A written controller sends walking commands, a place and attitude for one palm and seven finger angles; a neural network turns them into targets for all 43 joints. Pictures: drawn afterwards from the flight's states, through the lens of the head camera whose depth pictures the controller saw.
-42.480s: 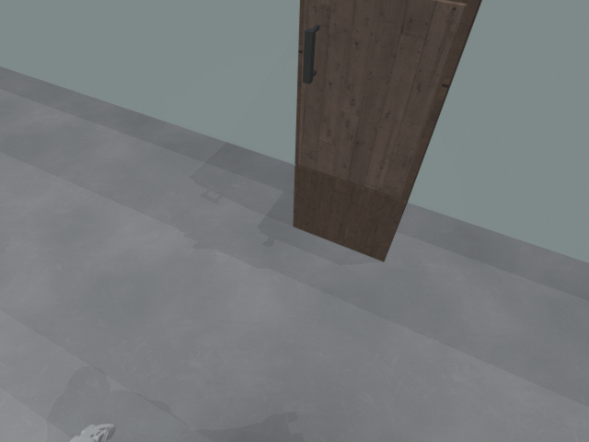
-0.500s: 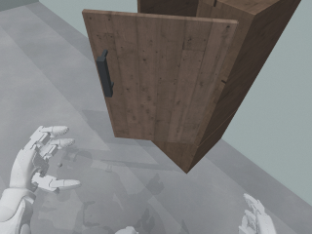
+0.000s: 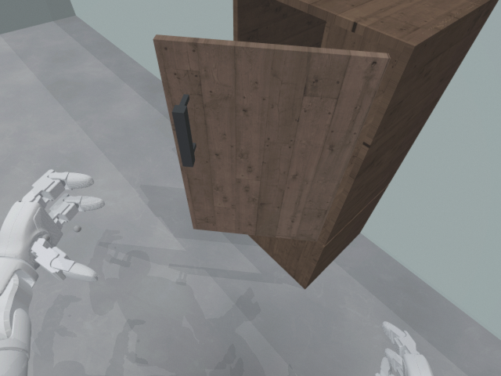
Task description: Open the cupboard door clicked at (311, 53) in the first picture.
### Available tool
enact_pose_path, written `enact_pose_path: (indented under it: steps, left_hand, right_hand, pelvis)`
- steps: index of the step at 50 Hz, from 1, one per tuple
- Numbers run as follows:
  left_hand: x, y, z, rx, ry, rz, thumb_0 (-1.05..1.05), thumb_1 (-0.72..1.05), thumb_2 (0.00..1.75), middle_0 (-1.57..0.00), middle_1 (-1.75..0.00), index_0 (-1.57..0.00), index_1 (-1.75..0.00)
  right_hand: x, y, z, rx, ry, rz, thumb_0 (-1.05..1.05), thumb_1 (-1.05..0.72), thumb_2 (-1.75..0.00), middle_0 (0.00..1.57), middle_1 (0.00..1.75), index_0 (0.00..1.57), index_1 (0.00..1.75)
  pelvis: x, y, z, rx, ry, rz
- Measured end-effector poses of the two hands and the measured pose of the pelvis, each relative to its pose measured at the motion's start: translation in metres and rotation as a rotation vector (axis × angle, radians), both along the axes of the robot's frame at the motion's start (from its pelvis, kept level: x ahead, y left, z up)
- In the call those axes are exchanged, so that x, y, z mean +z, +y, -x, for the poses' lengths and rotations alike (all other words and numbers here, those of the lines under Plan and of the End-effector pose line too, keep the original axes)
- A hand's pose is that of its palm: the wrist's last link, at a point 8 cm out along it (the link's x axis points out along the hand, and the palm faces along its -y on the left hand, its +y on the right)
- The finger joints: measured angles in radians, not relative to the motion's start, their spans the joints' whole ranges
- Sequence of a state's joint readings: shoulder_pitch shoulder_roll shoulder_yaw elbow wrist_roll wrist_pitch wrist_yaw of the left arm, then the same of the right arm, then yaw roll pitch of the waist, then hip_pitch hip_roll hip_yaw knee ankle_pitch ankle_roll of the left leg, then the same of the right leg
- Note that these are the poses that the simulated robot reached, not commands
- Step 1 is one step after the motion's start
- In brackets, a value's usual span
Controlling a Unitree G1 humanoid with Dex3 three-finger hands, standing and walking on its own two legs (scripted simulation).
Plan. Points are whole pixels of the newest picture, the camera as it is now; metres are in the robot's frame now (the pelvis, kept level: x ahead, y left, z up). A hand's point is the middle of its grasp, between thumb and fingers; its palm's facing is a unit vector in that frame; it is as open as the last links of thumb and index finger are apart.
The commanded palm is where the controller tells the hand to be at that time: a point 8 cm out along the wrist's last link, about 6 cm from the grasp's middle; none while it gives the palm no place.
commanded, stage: raise the hand with hooked fingers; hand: left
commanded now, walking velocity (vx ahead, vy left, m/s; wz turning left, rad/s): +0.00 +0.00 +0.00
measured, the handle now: (187, 131) +0.54 +0.17 +0.07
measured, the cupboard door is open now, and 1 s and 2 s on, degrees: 41 41 41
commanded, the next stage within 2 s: move the hooked fingers beside the handle in 0.46 s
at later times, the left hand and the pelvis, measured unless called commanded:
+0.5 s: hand (87, 230) +0.29 +0.26 +0.09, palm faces +0.03 -1.00 -0.03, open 14.0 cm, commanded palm +0.26 +0.31 +0.09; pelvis +0.00 -0.01 +0.00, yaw +0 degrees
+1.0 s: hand (107, 200) +0.35 +0.25 +0.09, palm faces +0.01 -1.00 -0.02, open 14.0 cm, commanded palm +0.32 +0.30 +0.09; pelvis +0.00 -0.02 +0.00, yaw -1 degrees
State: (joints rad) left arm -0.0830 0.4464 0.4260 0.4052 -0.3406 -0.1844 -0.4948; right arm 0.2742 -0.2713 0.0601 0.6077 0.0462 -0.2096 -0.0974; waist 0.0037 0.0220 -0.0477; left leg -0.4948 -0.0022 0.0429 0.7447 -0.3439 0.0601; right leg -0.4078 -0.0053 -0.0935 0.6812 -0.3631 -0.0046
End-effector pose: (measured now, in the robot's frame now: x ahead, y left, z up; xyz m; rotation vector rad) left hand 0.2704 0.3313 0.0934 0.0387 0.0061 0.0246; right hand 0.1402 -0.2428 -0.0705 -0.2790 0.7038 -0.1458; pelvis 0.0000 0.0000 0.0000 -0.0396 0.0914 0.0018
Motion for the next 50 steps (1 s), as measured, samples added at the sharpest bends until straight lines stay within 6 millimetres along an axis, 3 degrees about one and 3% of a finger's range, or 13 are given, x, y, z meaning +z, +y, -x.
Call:
enact_pose_path:
  steps: [12, 32, 41, 50]
  left_hand:
    - [-0.005, -0.008, -0.003, -0.009, 0.014, 0.018, -0.01, -0.50, 0.30, -0.29, -1.20, -0.30, -1.20]
    - [-0.001, -0.017, 0.000, 0.007, 0.008, 0.010, -0.01, -0.50, 0.30, -0.30, -1.20, -0.30, -1.20]
    - [0.000, -0.022, -0.026, -0.004, 0.002, 0.015, -0.01, -0.50, 0.30, -0.30, -1.20, -0.30, -1.20]
    - [-0.003, -0.023, -0.056, -0.013, 0.015, 0.018, -0.01, -0.50, 0.30, -0.30, -1.20, -0.30, -1.20]
  right_hand:
    - [0.002, -0.014, 0.013, -0.033, 0.016, 0.014, 0.01, -0.90, -0.90, 0.20, 0.30, 0.20, 0.30]
    - [-0.001, -0.016, 0.001, -0.018, -0.012, -0.012, 0.01, -0.90, -0.90, 0.20, 0.30, 0.20, 0.30]
    - [-0.006, -0.027, 0.008, -0.033, 0.030, 0.008, 0.01, -0.90, -0.90, 0.20, 0.30, 0.20, 0.30]
    - [-0.013, -0.040, 0.032, -0.086, 0.110, 0.024, 0.01, -0.91, -0.90, 0.20, 0.30, 0.20, 0.30]
  pelvis:
    - [0.002, -0.002, 0.000, -0.012, 0.002, -0.006]
    - [0.002, -0.013, 0.001, -0.004, -0.001, -0.013]
    - [0.000, -0.018, 0.002, -0.002, 0.014, -0.014]
    - [-0.002, -0.019, 0.000, -0.015, 0.041, -0.015]
